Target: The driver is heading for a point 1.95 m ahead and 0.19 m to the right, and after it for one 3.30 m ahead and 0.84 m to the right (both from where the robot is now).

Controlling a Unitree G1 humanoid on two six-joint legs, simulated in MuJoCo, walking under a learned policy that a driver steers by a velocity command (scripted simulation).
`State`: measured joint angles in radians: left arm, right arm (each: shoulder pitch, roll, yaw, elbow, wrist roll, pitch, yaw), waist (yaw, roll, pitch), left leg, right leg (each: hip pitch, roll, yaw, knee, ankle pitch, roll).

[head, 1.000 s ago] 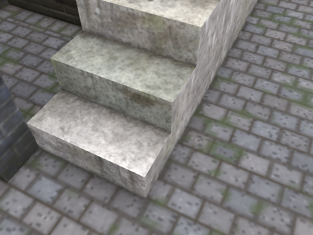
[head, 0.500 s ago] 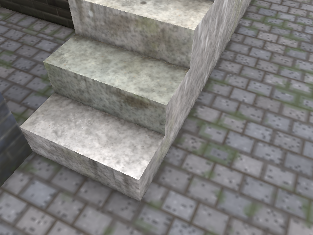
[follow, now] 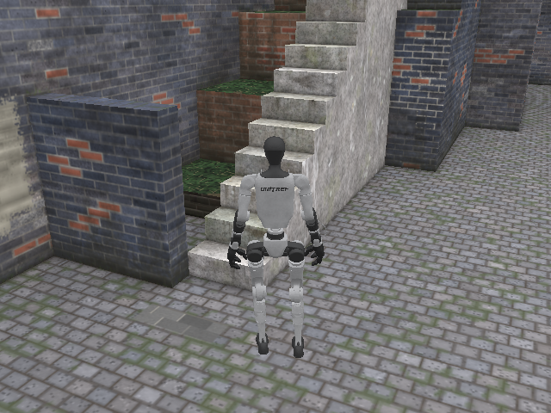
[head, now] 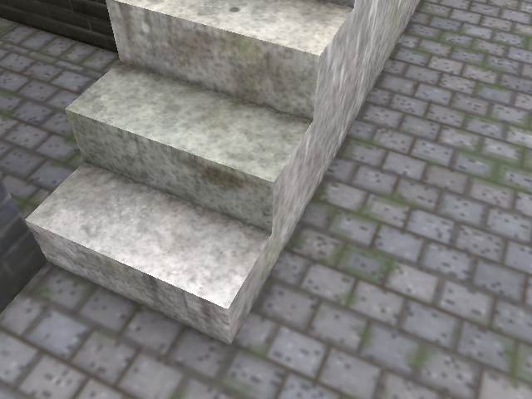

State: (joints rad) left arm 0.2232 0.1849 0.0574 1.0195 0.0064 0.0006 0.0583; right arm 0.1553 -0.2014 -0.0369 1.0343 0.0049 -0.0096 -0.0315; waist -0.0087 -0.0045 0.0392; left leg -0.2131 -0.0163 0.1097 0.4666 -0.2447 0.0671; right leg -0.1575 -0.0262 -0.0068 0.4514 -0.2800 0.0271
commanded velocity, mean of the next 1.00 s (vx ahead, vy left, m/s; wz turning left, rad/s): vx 0.00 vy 0.00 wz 0.00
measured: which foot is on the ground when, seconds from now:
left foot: down 0.00-1.00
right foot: down 0.00-1.00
